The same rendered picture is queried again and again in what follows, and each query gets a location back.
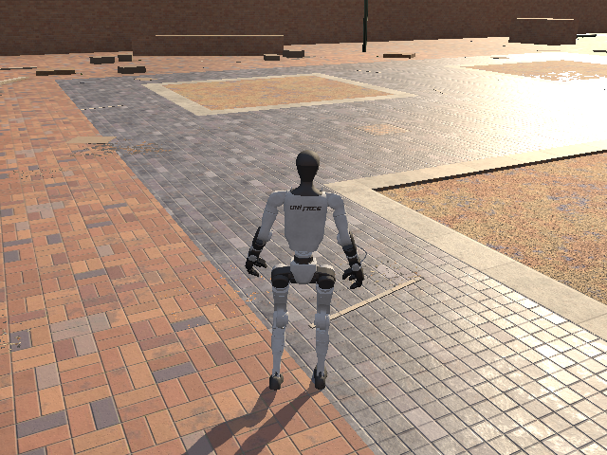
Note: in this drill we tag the robot left forearm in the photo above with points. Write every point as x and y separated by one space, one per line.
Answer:
256 247

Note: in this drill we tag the left robot upper arm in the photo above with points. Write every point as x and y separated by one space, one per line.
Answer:
276 199

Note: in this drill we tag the right robot hand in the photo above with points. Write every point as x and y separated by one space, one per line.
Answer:
354 275

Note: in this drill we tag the right robot upper arm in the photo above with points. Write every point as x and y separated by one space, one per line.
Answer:
334 201

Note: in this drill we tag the left robot hand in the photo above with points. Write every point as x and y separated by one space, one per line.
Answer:
249 266

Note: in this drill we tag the robot right forearm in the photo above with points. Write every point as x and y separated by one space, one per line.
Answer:
352 254

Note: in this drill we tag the robot left shin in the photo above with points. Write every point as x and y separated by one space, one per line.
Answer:
277 345

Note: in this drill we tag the robot right thigh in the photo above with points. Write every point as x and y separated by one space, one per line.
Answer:
325 280

